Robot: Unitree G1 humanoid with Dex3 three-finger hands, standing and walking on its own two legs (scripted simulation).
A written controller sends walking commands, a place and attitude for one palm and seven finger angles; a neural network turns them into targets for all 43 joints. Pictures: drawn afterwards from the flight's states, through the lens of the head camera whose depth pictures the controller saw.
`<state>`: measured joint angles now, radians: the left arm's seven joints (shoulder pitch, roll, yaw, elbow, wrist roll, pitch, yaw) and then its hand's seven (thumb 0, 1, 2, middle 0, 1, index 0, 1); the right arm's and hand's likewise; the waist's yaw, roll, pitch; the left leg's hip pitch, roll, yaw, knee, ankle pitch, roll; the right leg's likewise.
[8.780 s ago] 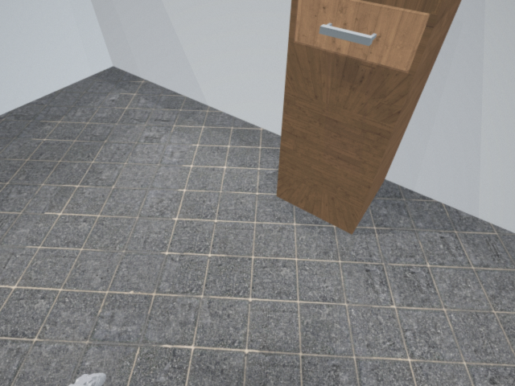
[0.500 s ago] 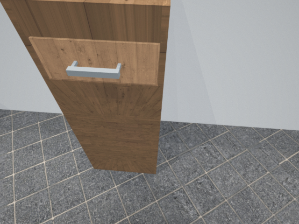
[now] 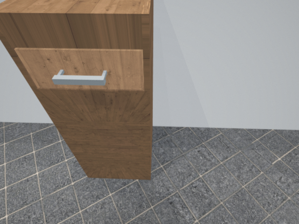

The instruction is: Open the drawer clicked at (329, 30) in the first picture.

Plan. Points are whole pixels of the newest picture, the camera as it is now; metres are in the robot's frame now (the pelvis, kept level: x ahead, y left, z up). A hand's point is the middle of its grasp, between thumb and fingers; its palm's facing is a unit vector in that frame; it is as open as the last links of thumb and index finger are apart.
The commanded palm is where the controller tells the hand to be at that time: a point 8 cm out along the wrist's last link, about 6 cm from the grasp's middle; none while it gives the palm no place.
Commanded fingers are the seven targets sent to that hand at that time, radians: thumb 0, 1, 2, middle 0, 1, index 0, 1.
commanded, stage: look again from close up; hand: left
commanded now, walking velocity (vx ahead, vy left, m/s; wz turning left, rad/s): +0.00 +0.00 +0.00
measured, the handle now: (81, 76) +0.52 +0.25 +0.13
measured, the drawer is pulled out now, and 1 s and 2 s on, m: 0.00 0.00 0.00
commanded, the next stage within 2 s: raise the hand with hooked fingers in 0.16 s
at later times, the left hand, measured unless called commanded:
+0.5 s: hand (66, 194) +0.20 +0.23 +0.00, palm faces +0.04 -0.53 -0.85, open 7.7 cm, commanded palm +0.12 +0.24 -0.01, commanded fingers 0.00 0.60 0.77 -0.22 -0.50 -0.22 -0.50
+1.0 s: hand (56, 176) +0.22 +0.23 +0.06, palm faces +0.15 -0.14 -0.98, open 10.5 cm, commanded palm +0.17 +0.24 +0.11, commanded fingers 0.00 0.01 0.52 -0.26 -0.87 -0.26 -0.87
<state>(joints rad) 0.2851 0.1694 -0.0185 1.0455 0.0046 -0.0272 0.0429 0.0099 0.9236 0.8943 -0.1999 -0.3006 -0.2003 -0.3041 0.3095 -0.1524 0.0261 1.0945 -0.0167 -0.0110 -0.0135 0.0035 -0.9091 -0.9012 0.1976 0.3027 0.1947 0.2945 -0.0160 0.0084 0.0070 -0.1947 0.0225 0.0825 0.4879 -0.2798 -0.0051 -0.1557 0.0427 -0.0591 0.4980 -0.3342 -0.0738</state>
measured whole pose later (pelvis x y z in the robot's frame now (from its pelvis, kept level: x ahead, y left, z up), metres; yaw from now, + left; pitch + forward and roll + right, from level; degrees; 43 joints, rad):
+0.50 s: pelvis -0.02 +0.02 -0.01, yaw +0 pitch +5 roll +2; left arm 0.36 0.29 -0.08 0.03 0.54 0.06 0.31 0.03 0.83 0.85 -0.21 -0.37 -0.20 -0.37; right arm 0.18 -0.27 -0.02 0.73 -0.01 -0.17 -0.05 0.01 -0.91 -0.90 0.20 0.30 0.19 0.29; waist 0.01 0.10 -0.10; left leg -0.37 -0.02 0.09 0.59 -0.30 0.03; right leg -0.37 -0.01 -0.04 0.66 -0.38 -0.04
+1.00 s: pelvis -0.04 +0.01 -0.01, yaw +0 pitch +1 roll +1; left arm 0.14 0.37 -0.12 -0.06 0.94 0.13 0.22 0.00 0.22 0.61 -0.26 -0.73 -0.27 -0.73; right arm 0.09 -0.20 0.04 0.59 -0.02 0.13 0.00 0.01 -0.90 -0.90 0.20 0.30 0.20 0.30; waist 0.07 0.09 -0.07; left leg -0.36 0.00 0.08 0.64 -0.29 0.02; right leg -0.34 0.01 -0.06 0.68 -0.36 -0.05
